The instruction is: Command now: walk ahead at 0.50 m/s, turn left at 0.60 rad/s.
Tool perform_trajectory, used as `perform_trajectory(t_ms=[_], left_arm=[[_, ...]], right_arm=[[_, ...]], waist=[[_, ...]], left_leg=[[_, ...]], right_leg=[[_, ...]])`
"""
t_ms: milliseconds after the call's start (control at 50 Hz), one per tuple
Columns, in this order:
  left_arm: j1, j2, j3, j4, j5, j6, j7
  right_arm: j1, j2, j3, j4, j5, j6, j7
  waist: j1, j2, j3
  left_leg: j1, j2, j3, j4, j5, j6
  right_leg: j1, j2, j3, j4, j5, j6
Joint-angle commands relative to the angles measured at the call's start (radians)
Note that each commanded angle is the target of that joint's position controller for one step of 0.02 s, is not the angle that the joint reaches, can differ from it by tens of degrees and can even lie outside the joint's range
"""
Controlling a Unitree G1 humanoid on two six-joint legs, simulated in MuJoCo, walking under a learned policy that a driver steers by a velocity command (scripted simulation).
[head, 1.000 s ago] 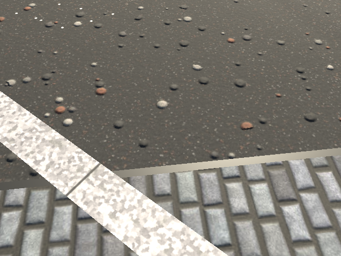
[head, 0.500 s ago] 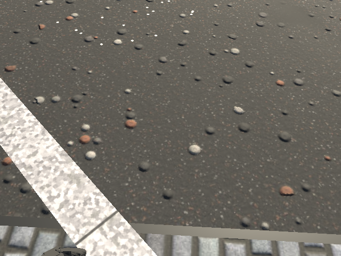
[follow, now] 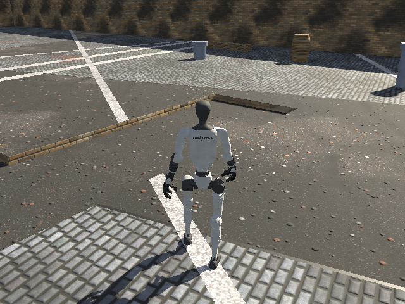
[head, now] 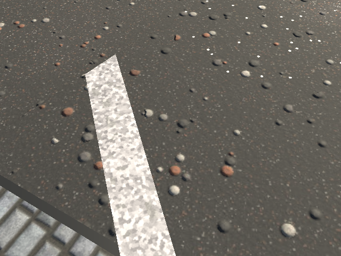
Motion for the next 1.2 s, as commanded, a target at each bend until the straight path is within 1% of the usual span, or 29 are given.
perform_trajectory(t_ms=[20,80,100,120,140,160,180,200,220,240,280,340,460,560,620,640,660,680,700,720,740,760,800,860,980,1100,1140,1180,1200], left_arm=[[0.001,0.158,0.035,-0.042,0.000,-0.004,0.010],[0.017,0.199,0.041,-0.023,0.003,0.018,0.019],[0.017,0.213,0.043,-0.021,0.002,0.027,0.021],[0.003,0.213,0.040,-0.031,-0.001,0.035,0.022],[0.022,0.157,0.024,-0.077,-0.008,0.032,0.014],[-0.012,0.106,0.018,-0.152,-0.001,0.025,-0.001],[-0.131,0.169,0.027,-0.177,0.010,0.020,-0.003],[-0.155,0.137,0.016,-0.183,-0.005,0.009,-0.006],[-0.131,0.126,0.011,-0.166,-0.005,0.004,-0.003],[-0.124,0.125,0.012,-0.165,0.011,0.016,-0.003],[-0.075,0.120,0.011,-0.147,0.033,0.051,-0.009],[-0.134,0.099,0.008,-0.167,0.030,0.070,-0.016],[-0.338,0.081,-0.002,-0.215,0.022,0.060,-0.026],[-0.456,0.085,-0.006,-0.257,0.013,0.043,-0.034],[-0.353,0.108,0.005,-0.230,0.011,0.034,-0.026],[-0.249,0.127,0.015,-0.196,0.010,0.029,-0.015],[-0.099,0.149,0.026,-0.152,0.014,0.020,-0.002],[0.069,0.219,0.043,-0.132,0.035,0.013,0.015],[0.088,0.311,0.068,-0.114,0.039,0.020,0.009],[0.014,0.216,0.050,-0.118,0.004,0.030,-0.003],[-0.075,0.155,0.036,-0.129,-0.004,0.029,-0.007],[-0.115,0.115,0.026,-0.126,0.003,0.024,-0.010],[-0.120,0.090,0.015,-0.098,0.000,0.012,-0.007],[-0.066,0.104,0.017,-0.055,-0.012,-0.011,-0.013],[0.007,0.107,0.016,0.005,-0.017,-0.011,-0.016],[0.069,0.133,0.020,0.055,-0.007,-0.003,-0.006],[0.051,0.145,0.022,0.062,-0.003,0.003,0.000],[0.041,0.138,0.017,0.069,-0.006,0.011,0.003],[0.032,0.102,0.004,0.033,-0.010,0.008,0.002]], right_arm=[[-0.120,-0.037,0.000,-0.101,-0.005,-0.014,0.008],[-0.069,-0.057,-0.011,-0.095,-0.015,-0.014,-0.006],[0.025,-0.074,-0.022,-0.070,-0.017,-0.020,-0.015],[0.196,-0.100,-0.040,-0.013,-0.025,-0.029,-0.028],[0.326,-0.202,-0.073,0.013,-0.032,-0.029,-0.046],[0.283,-0.292,-0.095,-0.012,0.008,-0.021,-0.054],[0.316,-0.273,-0.094,-0.013,0.021,-0.012,-0.062],[0.281,-0.227,-0.082,0.011,0.025,-0.015,-0.073],[0.244,-0.172,-0.067,0.020,0.027,-0.021,-0.077],[0.208,-0.146,-0.057,0.021,0.031,-0.029,-0.080],[0.174,-0.123,-0.046,0.011,0.033,-0.047,-0.076],[0.220,-0.150,-0.055,0.031,0.032,-0.061,-0.070],[0.348,-0.128,-0.045,0.089,0.034,-0.074,-0.072],[0.413,-0.143,-0.041,0.126,0.021,-0.077,-0.087],[0.368,-0.164,-0.041,0.134,0.017,-0.080,-0.096],[0.357,-0.173,-0.042,0.139,0.014,-0.081,-0.095],[0.344,-0.168,-0.038,0.143,0.016,-0.083,-0.091],[0.350,-0.111,-0.021,0.115,0.020,-0.089,-0.088],[0.483,-0.043,-0.012,0.113,0.051,-0.087,-0.084],[0.418,-0.118,-0.021,0.129,0.011,-0.082,-0.090],[0.341,-0.117,-0.023,0.117,0.012,-0.082,-0.083],[0.294,-0.100,-0.016,0.109,0.012,-0.082,-0.077],[0.291,-0.080,-0.010,0.111,-0.001,-0.063,-0.064],[0.272,-0.056,-0.002,0.113,-0.008,-0.048,-0.051],[0.011,-0.017,0.025,0.041,-0.001,-0.051,-0.039],[-0.107,-0.036,0.026,0.011,0.005,-0.059,-0.046],[-0.060,-0.052,0.018,0.025,0.001,-0.065,-0.052],[0.186,-0.088,-0.005,0.112,-0.013,-0.082,-0.067],[0.368,-0.164,-0.027,0.144,-0.034,-0.089,-0.080]], waist=[[-0.005,-0.129,0.046],[-0.040,-0.151,-0.007],[-0.082,-0.148,-0.067],[-0.160,-0.105,-0.165],[-0.200,0.033,-0.292],[-0.141,0.218,-0.363],[-0.199,0.055,-0.311],[-0.161,0.011,-0.187],[-0.107,-0.038,-0.099],[-0.067,-0.039,-0.065],[-0.028,-0.022,-0.077],[-0.036,-0.021,-0.052],[-0.118,0.006,-0.001],[-0.157,0.012,0.027],[-0.091,0.032,0.010],[-0.046,0.027,-0.043],[0.029,-0.007,-0.126],[0.087,-0.100,-0.260],[0.016,-0.350,-0.344],[-0.003,-0.173,-0.231],[-0.028,-0.100,-0.105],[-0.039,-0.058,-0.057],[-0.074,-0.111,-0.030],[-0.084,-0.122,-0.030],[-0.036,-0.118,0.025],[-0.012,-0.121,0.035],[-0.044,-0.123,0.015],[-0.148,-0.081,-0.117],[-0.214,0.018,-0.244]], left_leg=[[0.033,-0.015,0.065,-0.109,-0.031,0.032],[0.165,-0.100,0.123,-0.168,-0.190,0.090],[0.272,-0.143,0.128,-0.198,-0.223,0.117],[0.497,-0.171,0.108,-0.274,-0.184,0.150],[0.808,0.036,-0.189,-0.316,-0.358,0.223],[0.994,0.275,-0.734,-0.453,-0.297,0.340],[0.974,0.265,-0.688,-0.487,-0.133,0.338],[0.859,0.244,-0.534,-0.478,-0.004,0.322],[0.710,0.189,-0.437,-0.490,0.123,0.277],[0.616,0.136,-0.375,-0.502,0.186,0.250],[0.526,0.088,-0.319,-0.529,0.240,0.242],[0.477,0.053,-0.303,-0.575,0.173,0.242],[0.589,0.048,-0.278,-0.593,0.212,0.184],[0.707,0.090,-0.290,-0.548,0.323,0.166],[0.700,0.098,-0.269,-0.463,0.546,0.124],[0.695,0.078,-0.248,-0.346,0.682,0.110],[0.635,0.033,-0.202,-0.156,0.663,0.091],[0.466,-0.023,-0.164,0.134,0.358,0.073],[0.156,-0.222,-0.089,0.450,-0.411,0.029],[0.062,-0.161,-0.169,0.516,-0.410,0.046],[0.054,-0.116,-0.161,0.493,-0.321,0.044],[0.072,-0.082,-0.143,0.447,-0.273,0.042],[0.127,-0.041,-0.112,0.372,-0.250,0.025],[0.110,-0.022,-0.070,0.314,-0.216,0.002],[0.048,0.015,0.013,-0.012,-0.003,-0.037],[0.119,-0.019,0.036,-0.201,0.003,0.003],[0.201,-0.050,0.044,-0.245,-0.076,0.034],[0.520,-0.084,0.048,-0.333,-0.074,0.084],[0.769,0.128,-0.182,-0.349,-0.154,0.142]], right_leg=[[-0.006,-0.270,0.058,-0.055,0.469,-0.104],[0.067,-0.281,0.000,0.141,0.885,-0.085],[0.065,-0.279,-0.014,0.295,0.984,-0.082],[-0.029,-0.258,-0.039,0.528,0.903,-0.060],[-0.322,-0.212,-0.044,0.850,0.522,-0.018],[-0.686,-0.002,0.064,1.162,-0.251,0.039],[-0.797,-0.034,0.226,1.196,-0.194,0.034],[-0.805,-0.083,0.239,1.140,-0.106,0.025],[-0.739,-0.118,0.239,1.025,-0.068,0.021],[-0.676,-0.134,0.249,0.958,-0.069,0.028],[-0.588,-0.131,0.241,0.903,-0.063,0.045],[-0.618,-0.121,0.223,0.802,0.024,0.065],[-0.702,-0.107,0.214,0.528,0.266,0.052],[-0.685,-0.060,0.195,0.384,0.263,0.005],[-0.487,-0.004,0.180,0.302,0.158,-0.046],[-0.354,0.033,0.164,0.279,0.122,-0.065],[-0.153,0.017,0.178,0.228,0.156,-0.093],[0.091,-0.201,0.414,0.216,0.032,-0.145],[0.276,-0.437,0.908,0.096,0.005,-0.286],[0.171,-0.396,0.950,0.038,-0.063,-0.268],[0.035,-0.362,0.771,0.030,-0.037,-0.251],[-0.050,-0.313,0.659,0.005,0.068,-0.229],[-0.142,-0.237,0.506,-0.032,0.211,-0.192],[-0.151,-0.216,0.425,-0.070,0.344,-0.205],[-0.133,-0.155,0.290,-0.118,0.426,-0.180],[-0.017,-0.216,0.289,-0.056,0.539,-0.163],[0.022,-0.227,0.281,0.031,0.694,-0.148],[-0.037,-0.169,0.223,0.327,0.786,-0.114],[-0.224,-0.120,0.182,0.617,0.489,-0.092]])
Keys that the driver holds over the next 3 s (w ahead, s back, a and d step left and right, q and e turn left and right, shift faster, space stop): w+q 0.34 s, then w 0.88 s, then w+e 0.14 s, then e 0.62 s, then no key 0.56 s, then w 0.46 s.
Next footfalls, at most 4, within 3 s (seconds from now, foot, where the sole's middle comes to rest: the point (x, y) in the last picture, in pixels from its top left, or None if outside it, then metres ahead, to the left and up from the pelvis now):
0.12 left None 0.22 0.10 -0.78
0.66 right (187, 227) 0.57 0.02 -0.78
1.18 left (126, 180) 0.78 0.29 -0.78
1.68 right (155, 138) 1.01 0.19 -0.78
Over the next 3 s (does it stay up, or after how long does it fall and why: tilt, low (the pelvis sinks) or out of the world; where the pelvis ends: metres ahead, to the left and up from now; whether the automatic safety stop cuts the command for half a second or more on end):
stays up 1.00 0.28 0.01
